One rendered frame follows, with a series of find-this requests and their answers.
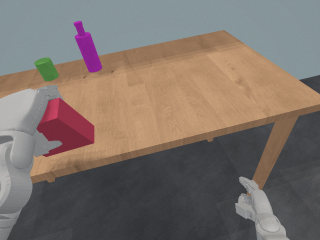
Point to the right robot hand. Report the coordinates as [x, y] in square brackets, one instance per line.
[257, 202]

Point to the robot left forearm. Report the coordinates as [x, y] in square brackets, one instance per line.
[16, 162]

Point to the left robot hand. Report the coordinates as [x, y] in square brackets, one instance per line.
[23, 111]

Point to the table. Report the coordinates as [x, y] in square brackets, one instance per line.
[161, 96]

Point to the robot right forearm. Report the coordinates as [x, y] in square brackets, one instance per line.
[268, 227]

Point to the sponge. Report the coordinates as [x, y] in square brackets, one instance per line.
[61, 122]

